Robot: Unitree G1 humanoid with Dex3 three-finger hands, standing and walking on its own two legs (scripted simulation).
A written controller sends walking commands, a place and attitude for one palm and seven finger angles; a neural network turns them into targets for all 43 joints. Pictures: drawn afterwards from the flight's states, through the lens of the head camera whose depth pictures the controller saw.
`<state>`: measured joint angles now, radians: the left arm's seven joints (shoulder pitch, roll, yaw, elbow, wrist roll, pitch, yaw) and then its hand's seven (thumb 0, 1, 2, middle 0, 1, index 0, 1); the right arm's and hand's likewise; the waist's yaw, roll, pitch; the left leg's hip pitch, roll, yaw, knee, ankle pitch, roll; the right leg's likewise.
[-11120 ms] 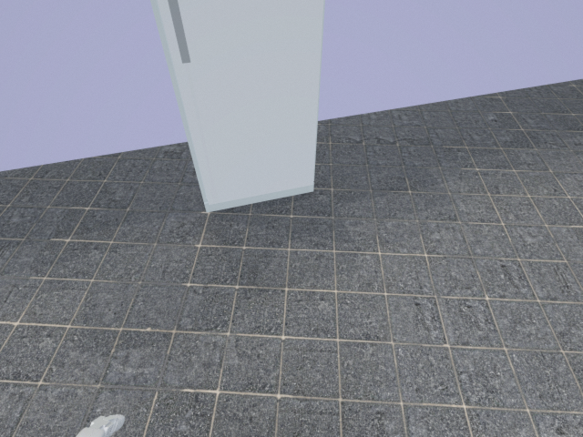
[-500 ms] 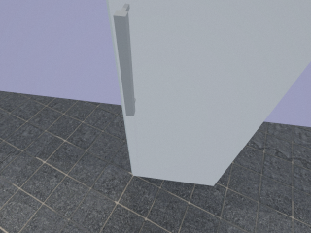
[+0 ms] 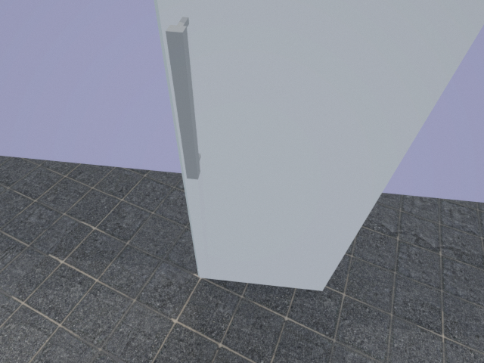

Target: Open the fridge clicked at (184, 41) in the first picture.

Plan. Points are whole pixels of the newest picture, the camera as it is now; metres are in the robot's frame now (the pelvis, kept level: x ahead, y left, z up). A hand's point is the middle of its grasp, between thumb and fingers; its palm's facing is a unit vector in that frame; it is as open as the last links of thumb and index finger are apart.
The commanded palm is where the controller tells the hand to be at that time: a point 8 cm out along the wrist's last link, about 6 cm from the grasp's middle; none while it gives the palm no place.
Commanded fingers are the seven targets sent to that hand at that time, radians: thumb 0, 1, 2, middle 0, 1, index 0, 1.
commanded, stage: come to a stop and stand still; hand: left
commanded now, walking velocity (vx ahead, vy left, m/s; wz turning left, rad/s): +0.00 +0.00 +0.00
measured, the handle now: (189, 110) +0.52 +0.13 +0.15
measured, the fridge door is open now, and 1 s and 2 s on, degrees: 0 0 0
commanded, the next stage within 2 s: look again from close up in 0.78 s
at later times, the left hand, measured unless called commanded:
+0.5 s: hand out of the picture +0.03 +0.20 -0.17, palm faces -0.01 -0.97 -0.23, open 7.4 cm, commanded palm none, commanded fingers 0.00 0.90 0.90 -0.20 -0.30 -0.20 -0.30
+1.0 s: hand out of the picture +0.05 +0.20 -0.18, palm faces -0.04 -0.98 -0.19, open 7.4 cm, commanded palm none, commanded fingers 0.00 0.90 0.90 -0.20 -0.30 -0.20 -0.30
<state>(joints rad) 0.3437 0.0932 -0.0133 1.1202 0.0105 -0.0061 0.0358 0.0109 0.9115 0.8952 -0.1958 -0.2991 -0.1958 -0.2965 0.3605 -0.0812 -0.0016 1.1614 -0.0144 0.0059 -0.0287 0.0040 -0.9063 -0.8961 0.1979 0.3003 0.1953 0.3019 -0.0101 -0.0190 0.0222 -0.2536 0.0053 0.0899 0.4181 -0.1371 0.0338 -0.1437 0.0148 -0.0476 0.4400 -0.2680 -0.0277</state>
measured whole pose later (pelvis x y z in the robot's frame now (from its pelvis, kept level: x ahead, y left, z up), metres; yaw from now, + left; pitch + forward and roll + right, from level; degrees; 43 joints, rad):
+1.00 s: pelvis +0.04 +0.02 +0.00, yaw -2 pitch -1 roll +0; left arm 0.29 0.18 -0.02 1.08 0.02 -0.01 0.03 0.01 0.91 0.90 -0.20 -0.30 -0.20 -0.30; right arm 0.22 -0.18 0.01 1.10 -0.01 -0.03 -0.02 0.00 -0.90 -0.90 0.20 0.30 0.20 0.30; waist 0.00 -0.02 0.04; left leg -0.23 -0.02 0.13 0.45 -0.22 0.06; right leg -0.12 -0.01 0.00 0.45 -0.32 0.01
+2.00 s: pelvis +0.01 +0.00 -0.02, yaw +0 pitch +4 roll +1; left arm 0.25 0.24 0.19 0.21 -0.24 -0.38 -0.16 0.01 0.79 0.84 -0.20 -0.38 -0.20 -0.38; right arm 0.20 -0.23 -0.01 0.72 0.02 -0.21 -0.04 0.01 -0.90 -0.90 0.20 0.30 0.20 0.30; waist -0.04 0.01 -0.09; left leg -0.48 0.00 0.08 0.67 -0.26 0.03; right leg -0.38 -0.01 -0.05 0.72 -0.42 -0.03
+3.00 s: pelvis +0.01 +0.03 -0.01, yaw +2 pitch +0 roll -2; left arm 0.07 0.44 0.39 0.01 -0.37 -0.02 -0.44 0.00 -0.37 0.35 -0.29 -1.12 -0.29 -1.11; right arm 0.21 -0.26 0.07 0.58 0.07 -0.28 -0.10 0.01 -0.90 -0.90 0.20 0.30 0.20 0.30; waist 0.05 0.04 -0.03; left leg -0.37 -0.01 0.05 0.61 -0.24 0.07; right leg -0.20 0.00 -0.08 0.55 -0.34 0.01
